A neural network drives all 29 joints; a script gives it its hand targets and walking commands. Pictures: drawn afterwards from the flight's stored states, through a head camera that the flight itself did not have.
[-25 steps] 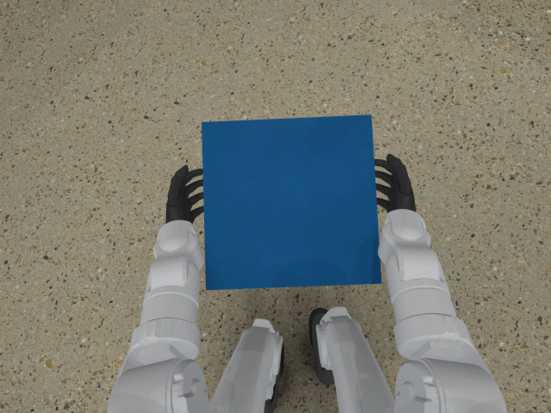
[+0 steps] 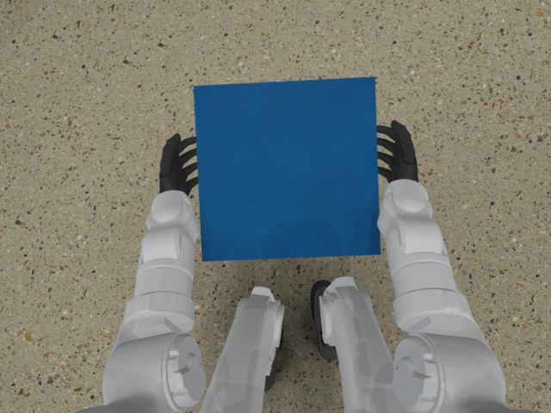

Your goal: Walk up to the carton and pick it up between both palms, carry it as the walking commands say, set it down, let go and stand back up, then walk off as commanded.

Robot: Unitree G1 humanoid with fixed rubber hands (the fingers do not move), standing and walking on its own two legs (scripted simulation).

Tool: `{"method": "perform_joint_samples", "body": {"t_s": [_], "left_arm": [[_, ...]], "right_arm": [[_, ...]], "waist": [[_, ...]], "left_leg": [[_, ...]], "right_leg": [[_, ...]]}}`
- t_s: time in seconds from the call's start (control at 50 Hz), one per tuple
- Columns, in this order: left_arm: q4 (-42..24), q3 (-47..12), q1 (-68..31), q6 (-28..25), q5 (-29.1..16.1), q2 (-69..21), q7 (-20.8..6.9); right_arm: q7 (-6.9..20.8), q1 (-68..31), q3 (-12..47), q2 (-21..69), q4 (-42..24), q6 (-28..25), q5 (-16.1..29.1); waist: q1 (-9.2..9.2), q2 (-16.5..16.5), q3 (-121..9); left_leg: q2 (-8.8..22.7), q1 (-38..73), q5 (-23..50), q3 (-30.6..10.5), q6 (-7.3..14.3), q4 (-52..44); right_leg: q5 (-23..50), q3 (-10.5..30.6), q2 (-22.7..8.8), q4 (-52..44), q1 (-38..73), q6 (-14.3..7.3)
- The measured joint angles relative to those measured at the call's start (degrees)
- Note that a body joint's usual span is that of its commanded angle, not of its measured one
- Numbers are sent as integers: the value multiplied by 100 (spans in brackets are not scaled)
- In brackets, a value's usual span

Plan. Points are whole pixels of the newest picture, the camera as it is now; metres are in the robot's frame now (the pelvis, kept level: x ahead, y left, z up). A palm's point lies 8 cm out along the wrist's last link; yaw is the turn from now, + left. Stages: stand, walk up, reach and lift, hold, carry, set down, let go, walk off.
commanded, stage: set down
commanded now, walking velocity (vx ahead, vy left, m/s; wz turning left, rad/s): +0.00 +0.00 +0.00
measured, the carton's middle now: (286, 176) +0.46 +0.02 -0.19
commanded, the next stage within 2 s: none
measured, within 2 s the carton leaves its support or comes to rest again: neither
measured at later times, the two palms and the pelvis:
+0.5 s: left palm (197, 184) +0.44 +0.18 -0.19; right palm (387, 179) +0.45 -0.15 -0.19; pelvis -0.02 -0.01 -0.07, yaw +1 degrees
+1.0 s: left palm (206, 183) +0.46 +0.18 -0.28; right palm (370, 177) +0.48 -0.14 -0.27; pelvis -0.03 +0.00 -0.13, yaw +1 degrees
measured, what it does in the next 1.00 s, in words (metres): lowers itself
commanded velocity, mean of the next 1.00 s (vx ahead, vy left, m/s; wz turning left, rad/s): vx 0.00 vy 0.00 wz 0.00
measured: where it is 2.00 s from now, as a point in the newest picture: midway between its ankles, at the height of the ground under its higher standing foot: (296, 348)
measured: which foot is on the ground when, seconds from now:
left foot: down 0.00-1.00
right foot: down 0.00-1.00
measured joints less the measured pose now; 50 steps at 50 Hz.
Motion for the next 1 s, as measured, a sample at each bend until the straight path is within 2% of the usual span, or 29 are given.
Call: {"method": "perform_joint_samples", "body": {"t_s": [0.16, 0.72, 1.0], "left_arm": [[62, -1, -357, 74, -3, 73, 87], [358, 0, -1760, 320, -43, 571, 89], [508, -1, -2359, 412, -113, 785, 89]], "right_arm": [[11, -373, -119, -108, 161, -2, 38], [-122, -1702, -237, -463, 285, 220, 143], [-104, -2359, -315, -698, 576, 221, 202]], "waist": [[-65, 0, 61], [-68, 0, 902], [-99, 0, 1390]], "left_leg": [[-14, -535, -79, 60, 0, 473], [-14, -1961, -255, 274, 0, 1880], [-46, -2499, -319, 321, 1, 2499]], "right_leg": [[-48, -22, -11, 449, -541, 15], [-97, -88, -28, 1826, -2037, 11], [-135, -167, -94, 2378, -2547, 12]]}}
